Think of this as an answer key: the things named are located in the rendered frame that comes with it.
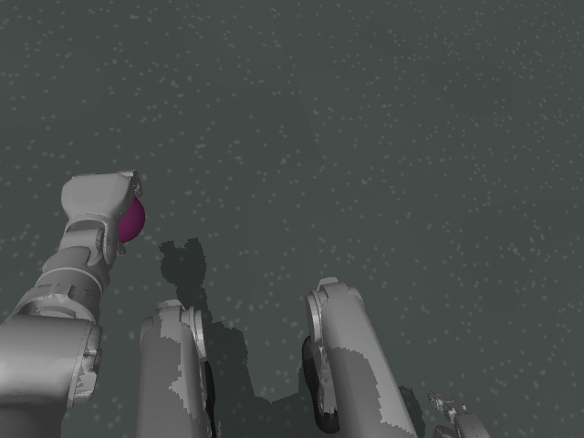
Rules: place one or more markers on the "right robot hand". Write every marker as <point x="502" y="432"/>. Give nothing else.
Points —
<point x="466" y="425"/>

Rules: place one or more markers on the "ball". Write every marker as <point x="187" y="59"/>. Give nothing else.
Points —
<point x="132" y="223"/>

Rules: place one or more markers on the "left robot hand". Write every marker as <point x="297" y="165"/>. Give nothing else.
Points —
<point x="109" y="194"/>

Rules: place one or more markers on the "left robot arm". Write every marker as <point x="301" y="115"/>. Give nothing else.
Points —
<point x="49" y="344"/>

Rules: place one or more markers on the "right robot foot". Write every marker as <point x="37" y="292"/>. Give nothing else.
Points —
<point x="327" y="423"/>

